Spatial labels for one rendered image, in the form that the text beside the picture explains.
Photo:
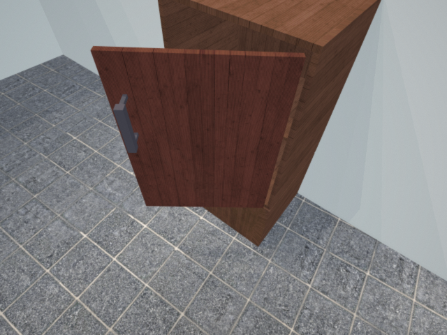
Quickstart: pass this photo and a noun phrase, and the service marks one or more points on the handle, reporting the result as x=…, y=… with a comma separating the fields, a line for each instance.
x=122, y=117

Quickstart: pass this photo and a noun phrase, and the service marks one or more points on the cupboard door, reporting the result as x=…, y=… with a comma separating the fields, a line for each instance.
x=210, y=122

